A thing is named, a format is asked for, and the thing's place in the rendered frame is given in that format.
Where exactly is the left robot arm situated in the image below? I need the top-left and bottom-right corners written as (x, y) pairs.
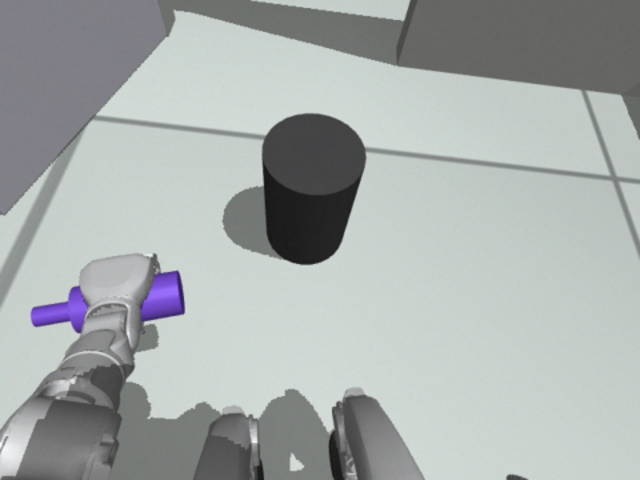
top-left (0, 297), bottom-right (141, 480)

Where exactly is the right robot foot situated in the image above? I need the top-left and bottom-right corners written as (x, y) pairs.
top-left (329, 431), bottom-right (345, 480)

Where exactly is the left robot hand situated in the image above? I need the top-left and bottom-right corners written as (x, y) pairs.
top-left (80, 253), bottom-right (161, 335)

